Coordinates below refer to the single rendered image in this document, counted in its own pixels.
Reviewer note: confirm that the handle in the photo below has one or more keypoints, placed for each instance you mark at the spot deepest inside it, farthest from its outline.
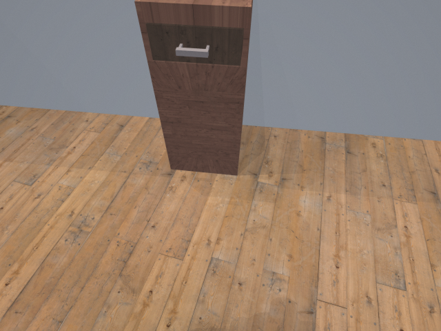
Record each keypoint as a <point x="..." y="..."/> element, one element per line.
<point x="192" y="52"/>

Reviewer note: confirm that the drawer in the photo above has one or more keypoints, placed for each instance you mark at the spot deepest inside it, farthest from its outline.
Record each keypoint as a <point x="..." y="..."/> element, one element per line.
<point x="225" y="44"/>

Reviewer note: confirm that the cabinet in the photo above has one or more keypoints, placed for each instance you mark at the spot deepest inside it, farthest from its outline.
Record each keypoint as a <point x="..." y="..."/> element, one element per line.
<point x="200" y="105"/>

